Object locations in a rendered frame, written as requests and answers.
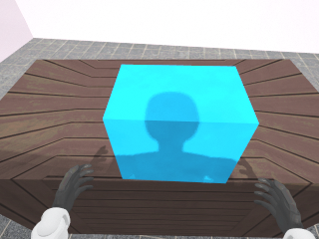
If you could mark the right robot forearm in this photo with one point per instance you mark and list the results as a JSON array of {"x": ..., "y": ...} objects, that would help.
[{"x": 298, "y": 233}]

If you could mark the pedestal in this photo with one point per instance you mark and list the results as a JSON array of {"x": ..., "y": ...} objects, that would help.
[{"x": 52, "y": 119}]

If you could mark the left robot forearm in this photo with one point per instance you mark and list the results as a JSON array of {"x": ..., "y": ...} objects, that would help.
[{"x": 54, "y": 224}]

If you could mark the right robot hand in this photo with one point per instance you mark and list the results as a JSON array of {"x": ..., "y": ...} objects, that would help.
[{"x": 282, "y": 207}]

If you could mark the left robot hand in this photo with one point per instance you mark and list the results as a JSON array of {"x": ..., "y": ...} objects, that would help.
[{"x": 69, "y": 188}]

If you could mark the carton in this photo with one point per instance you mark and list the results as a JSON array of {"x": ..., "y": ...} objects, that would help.
[{"x": 179, "y": 123}]

